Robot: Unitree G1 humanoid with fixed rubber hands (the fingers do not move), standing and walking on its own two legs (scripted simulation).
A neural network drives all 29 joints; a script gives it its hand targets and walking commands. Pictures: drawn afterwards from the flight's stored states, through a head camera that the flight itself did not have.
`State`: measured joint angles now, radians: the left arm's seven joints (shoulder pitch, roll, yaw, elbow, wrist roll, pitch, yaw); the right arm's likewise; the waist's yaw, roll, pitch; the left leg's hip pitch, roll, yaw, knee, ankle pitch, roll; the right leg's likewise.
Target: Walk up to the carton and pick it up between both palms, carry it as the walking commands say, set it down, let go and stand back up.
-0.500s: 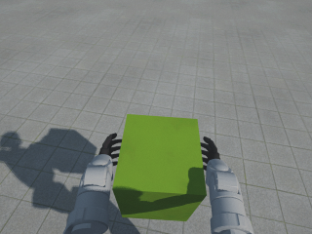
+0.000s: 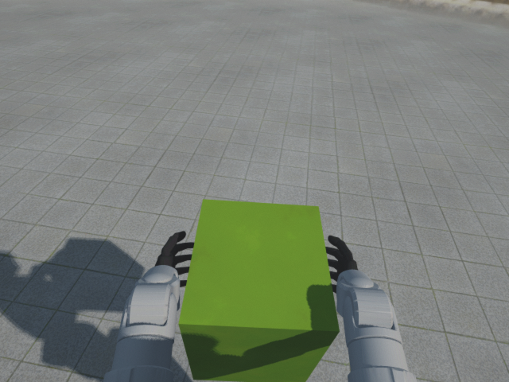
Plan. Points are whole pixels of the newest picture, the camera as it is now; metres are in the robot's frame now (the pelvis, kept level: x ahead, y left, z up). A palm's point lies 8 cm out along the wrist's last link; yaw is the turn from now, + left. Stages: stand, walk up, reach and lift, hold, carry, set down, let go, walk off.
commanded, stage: reach and lift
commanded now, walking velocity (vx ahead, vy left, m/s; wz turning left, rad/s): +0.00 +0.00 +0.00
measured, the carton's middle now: (254, 294) +0.29 +0.00 -0.02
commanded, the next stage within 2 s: hold in 0.92 s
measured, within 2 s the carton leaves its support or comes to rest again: neither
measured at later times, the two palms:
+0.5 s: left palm (169, 273) +0.29 +0.14 +0.05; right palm (349, 277) +0.28 -0.15 +0.05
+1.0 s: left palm (165, 279) +0.28 +0.14 +0.04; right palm (346, 280) +0.28 -0.15 +0.04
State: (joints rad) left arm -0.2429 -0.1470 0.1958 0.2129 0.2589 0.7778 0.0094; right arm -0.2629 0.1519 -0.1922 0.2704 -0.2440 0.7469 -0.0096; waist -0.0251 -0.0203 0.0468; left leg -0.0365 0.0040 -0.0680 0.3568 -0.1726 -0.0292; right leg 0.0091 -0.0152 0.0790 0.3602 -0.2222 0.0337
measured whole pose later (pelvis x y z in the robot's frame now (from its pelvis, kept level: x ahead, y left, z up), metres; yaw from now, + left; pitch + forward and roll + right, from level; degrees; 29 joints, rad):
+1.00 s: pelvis -0.01 -0.01 +0.00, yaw +0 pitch -8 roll +0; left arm -0.25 -0.15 0.21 0.20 0.26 0.78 0.00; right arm -0.27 0.15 -0.18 0.25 -0.26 0.76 -0.01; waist 0.00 -0.02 0.05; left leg -0.07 0.01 -0.07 0.37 -0.17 -0.04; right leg -0.03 -0.01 0.08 0.40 -0.23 0.03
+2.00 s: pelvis -0.02 +0.00 +0.00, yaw +0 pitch -8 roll +1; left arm -0.28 -0.16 0.23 0.23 0.28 0.78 -0.01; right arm -0.29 0.16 -0.22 0.28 -0.26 0.77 0.00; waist -0.02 -0.02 0.05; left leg -0.09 0.00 -0.06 0.41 -0.18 -0.03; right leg -0.06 -0.01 0.09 0.45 -0.24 0.03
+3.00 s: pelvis +0.27 +0.07 -0.01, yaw +28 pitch +5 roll +0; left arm -0.03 -0.13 0.04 -0.37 0.03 1.17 0.16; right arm -0.06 0.13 -0.06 -0.38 -0.03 1.23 -0.18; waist 0.00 0.03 -0.21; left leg -0.50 0.04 0.11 0.96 -0.37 0.02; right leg -0.16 -0.10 -0.31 0.45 -0.35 0.01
